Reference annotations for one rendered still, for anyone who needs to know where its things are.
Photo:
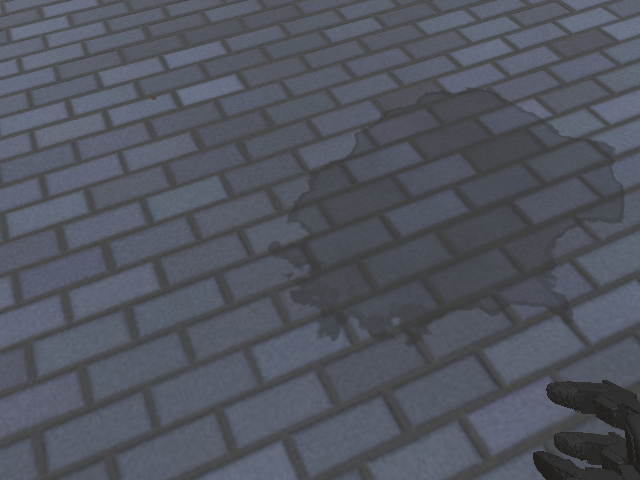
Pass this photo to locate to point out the robot right hand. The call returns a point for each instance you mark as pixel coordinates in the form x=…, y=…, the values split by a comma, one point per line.
x=619, y=457

